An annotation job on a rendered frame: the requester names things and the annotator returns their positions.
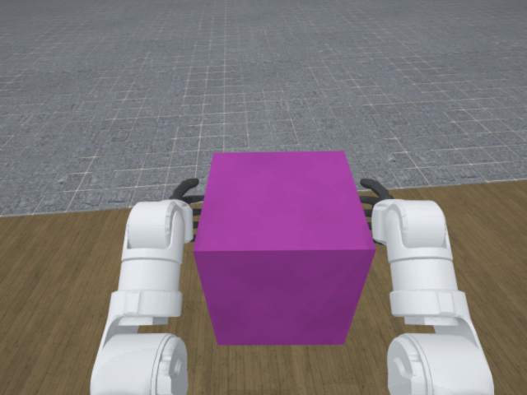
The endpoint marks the right robot hand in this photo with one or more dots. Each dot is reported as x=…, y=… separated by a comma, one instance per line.
x=379, y=190

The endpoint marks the right robot upper arm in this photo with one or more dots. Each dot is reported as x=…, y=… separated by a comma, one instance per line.
x=436, y=364

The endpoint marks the left robot hand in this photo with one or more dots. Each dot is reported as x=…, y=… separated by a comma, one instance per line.
x=181, y=190

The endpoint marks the right robot forearm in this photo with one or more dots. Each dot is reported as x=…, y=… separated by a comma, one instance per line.
x=423, y=276

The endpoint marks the left robot upper arm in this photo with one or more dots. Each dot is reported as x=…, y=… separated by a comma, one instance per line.
x=142, y=364

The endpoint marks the left robot forearm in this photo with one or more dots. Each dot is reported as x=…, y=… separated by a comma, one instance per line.
x=149, y=280

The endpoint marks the carton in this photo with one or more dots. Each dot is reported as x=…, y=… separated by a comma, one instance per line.
x=283, y=248

